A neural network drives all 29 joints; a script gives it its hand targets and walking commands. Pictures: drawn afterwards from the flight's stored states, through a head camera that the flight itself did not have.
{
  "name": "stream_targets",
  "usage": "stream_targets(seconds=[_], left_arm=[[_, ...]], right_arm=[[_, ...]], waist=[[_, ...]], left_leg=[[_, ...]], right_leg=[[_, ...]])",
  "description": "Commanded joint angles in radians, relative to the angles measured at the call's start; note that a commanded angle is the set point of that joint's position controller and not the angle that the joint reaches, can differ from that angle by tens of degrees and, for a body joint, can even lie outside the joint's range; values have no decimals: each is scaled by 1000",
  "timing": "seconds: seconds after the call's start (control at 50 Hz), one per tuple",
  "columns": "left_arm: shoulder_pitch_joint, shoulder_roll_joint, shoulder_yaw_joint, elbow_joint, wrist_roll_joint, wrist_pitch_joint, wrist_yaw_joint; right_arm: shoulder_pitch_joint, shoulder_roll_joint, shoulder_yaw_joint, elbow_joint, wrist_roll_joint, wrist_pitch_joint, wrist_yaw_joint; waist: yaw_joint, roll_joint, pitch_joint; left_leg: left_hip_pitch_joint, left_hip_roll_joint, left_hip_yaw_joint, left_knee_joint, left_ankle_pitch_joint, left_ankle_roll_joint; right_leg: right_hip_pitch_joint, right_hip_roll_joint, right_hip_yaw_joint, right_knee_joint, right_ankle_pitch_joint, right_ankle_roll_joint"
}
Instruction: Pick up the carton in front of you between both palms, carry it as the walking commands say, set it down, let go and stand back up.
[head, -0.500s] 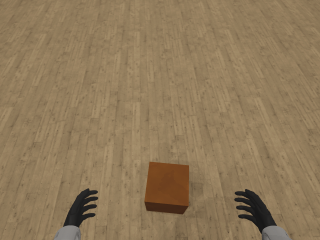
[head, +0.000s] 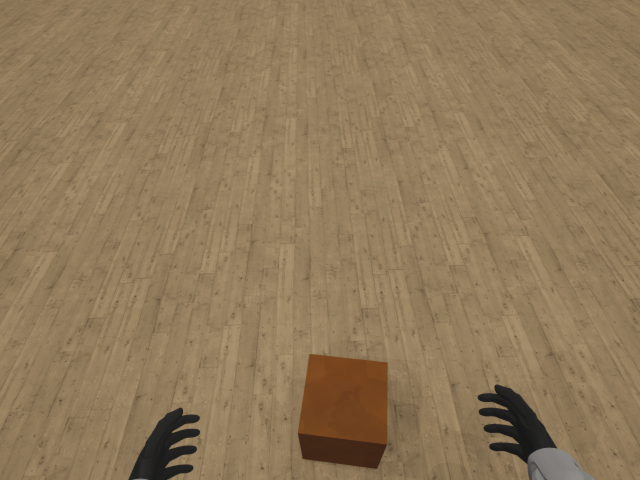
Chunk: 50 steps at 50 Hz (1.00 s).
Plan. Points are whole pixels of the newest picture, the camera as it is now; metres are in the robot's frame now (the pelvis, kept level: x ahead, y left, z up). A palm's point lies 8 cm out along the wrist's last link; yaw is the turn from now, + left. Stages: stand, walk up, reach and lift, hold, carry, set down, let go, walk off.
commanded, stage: stand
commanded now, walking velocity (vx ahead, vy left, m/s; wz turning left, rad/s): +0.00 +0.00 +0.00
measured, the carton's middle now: (343, 412) +0.41 -0.04 -0.65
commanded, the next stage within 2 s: none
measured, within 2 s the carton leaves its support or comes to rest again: neither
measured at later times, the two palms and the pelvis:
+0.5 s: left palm out of the picture +0.13 +0.29 -0.08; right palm (569, 470) +0.15 -0.28 -0.09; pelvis +0.02 +0.00 +0.00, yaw +1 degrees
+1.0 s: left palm out of the picture +0.10 +0.31 -0.09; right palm out of the picture +0.13 -0.29 -0.09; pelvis +0.01 +0.00 +0.01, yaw +1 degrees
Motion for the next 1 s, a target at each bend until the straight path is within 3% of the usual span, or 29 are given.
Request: stream_targets(seconds=[0.0,0.04,0.08,0.22,0.52,0.98], left_arm=[[-27,220,59,44,34,-44,50],[-28,230,60,57,42,-72,64],[-44,212,54,76,43,-90,64],[-48,234,51,161,36,-114,61],[-59,277,39,282,23,-124,73],[-98,301,23,413,19,-132,67]], right_arm=[[-77,-203,-55,55,-1,-90,-49],[-48,-195,-50,94,-11,-156,-56],[-60,-194,-46,132,-12,-188,-53],[-68,-234,-40,232,-13,-228,-49],[-65,-278,-24,359,-6,-246,-64],[-98,-314,-11,493,1,-256,-61]], waist=[[8,78,-45],[-6,38,-63],[-6,31,-74],[-3,11,-170],[2,26,-162],[1,23,-121]], left_leg=[[-97,49,-13,-5,123,-24],[-92,53,-34,-11,10,-21],[-92,57,-54,-15,-17,-14],[-54,82,-71,11,231,1],[-33,100,-92,-12,363,9],[-33,116,-113,-103,264,16]], right_leg=[[-209,-48,1,-87,147,35],[-224,-63,36,-99,61,22],[-240,-61,46,-109,0,13],[-156,-74,41,-69,240,7],[-88,-90,47,-75,345,2],[-71,-109,66,-151,237,-9]])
